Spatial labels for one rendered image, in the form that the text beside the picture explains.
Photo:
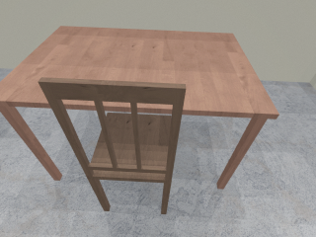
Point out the chair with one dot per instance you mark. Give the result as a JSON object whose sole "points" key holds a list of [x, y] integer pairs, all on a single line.
{"points": [[131, 147]]}

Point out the table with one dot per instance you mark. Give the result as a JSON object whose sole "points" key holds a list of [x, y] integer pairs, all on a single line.
{"points": [[220, 80]]}

